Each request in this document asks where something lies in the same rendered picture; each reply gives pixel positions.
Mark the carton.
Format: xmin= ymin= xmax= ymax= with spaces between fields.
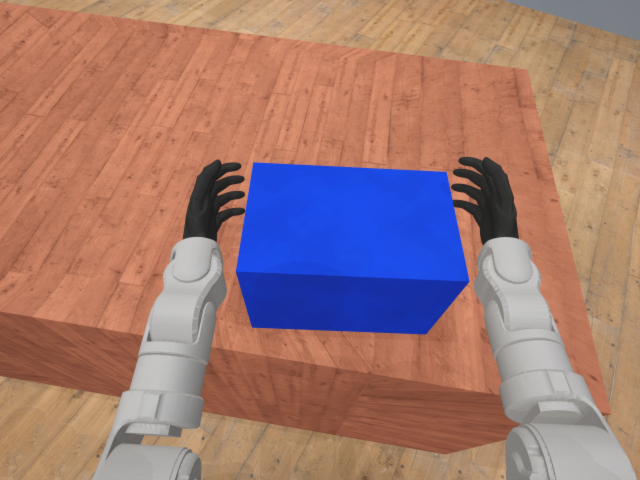
xmin=236 ymin=162 xmax=470 ymax=334

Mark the robot right hand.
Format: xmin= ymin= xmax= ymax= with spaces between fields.
xmin=451 ymin=157 xmax=519 ymax=245

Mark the pedestal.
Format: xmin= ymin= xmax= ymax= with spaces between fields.
xmin=0 ymin=2 xmax=611 ymax=454

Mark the robot left hand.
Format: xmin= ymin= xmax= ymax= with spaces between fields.
xmin=183 ymin=159 xmax=245 ymax=242

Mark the robot right upper arm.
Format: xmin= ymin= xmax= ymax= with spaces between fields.
xmin=505 ymin=423 xmax=634 ymax=480

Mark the left robot forearm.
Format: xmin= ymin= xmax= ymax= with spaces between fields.
xmin=92 ymin=237 xmax=227 ymax=480

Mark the right robot forearm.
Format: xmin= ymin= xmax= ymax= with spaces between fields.
xmin=474 ymin=237 xmax=637 ymax=480

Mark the robot left upper arm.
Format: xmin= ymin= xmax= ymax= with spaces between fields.
xmin=97 ymin=443 xmax=201 ymax=480

